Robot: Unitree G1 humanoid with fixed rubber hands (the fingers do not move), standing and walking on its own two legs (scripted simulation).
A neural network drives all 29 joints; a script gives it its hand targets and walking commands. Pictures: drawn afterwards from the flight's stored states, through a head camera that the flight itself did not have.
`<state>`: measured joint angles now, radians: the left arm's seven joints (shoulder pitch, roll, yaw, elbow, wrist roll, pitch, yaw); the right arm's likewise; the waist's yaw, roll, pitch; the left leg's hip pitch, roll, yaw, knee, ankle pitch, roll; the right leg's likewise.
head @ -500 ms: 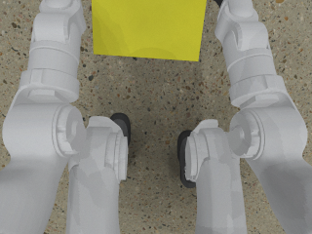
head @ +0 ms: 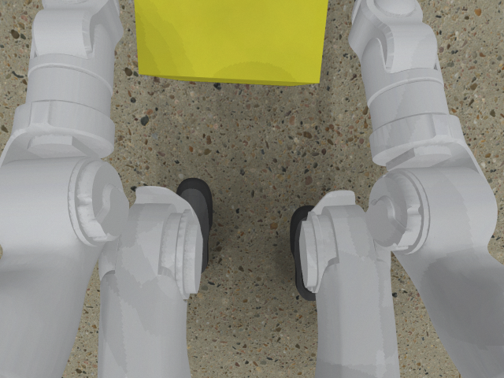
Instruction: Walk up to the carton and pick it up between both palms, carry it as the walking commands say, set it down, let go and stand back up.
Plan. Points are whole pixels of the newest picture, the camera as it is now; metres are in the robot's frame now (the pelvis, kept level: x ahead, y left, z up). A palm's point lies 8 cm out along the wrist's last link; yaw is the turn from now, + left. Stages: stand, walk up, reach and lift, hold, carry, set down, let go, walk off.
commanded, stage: set down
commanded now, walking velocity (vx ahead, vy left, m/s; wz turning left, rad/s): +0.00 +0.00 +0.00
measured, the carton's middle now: out of the picture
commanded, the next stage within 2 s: none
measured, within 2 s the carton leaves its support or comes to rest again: neither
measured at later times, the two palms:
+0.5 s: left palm out of the picture +0.55 +0.21 -0.17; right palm out of the picture +0.56 -0.09 -0.17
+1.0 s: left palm out of the picture +0.55 +0.21 -0.17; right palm out of the picture +0.56 -0.09 -0.17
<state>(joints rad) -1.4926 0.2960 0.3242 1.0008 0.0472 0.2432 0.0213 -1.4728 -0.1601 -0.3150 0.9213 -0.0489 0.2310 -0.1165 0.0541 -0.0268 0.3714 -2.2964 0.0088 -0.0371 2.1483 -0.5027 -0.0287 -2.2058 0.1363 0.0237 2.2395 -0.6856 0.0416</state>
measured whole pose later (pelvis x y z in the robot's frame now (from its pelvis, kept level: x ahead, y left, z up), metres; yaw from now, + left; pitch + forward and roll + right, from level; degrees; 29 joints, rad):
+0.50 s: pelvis +0.01 +0.00 +0.00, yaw +0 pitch +38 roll +0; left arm -1.48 0.30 0.37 1.01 0.07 0.21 -0.04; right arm -1.44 -0.13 -0.37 0.90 -0.08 0.18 -0.08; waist 0.06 -0.03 0.37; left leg -2.30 0.01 -0.05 2.17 -0.53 -0.04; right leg -2.21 0.14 0.02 2.26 -0.72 0.03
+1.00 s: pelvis +0.00 +0.00 +0.00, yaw +0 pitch +36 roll +0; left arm -1.51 0.30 0.42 1.07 0.07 0.15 -0.04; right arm -1.49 -0.17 -0.32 0.97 -0.08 0.15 -0.07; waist 0.06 -0.02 0.41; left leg -2.28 0.01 -0.05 2.18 -0.53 -0.04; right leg -2.18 0.14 0.01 2.27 -0.71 0.04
